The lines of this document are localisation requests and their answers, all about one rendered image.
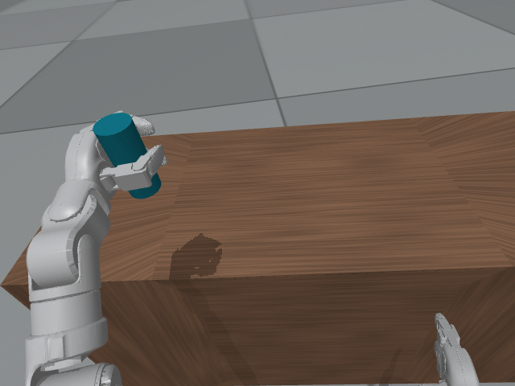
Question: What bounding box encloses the left robot arm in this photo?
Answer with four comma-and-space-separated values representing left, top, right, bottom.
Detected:
25, 179, 122, 386

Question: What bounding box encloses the right robot hand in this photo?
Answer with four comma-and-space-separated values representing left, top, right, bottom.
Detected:
419, 313, 480, 386

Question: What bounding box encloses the can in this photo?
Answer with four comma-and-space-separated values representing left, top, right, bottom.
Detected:
93, 113, 161, 199

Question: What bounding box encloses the left robot hand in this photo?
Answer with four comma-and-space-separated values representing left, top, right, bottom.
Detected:
64, 111, 168, 200

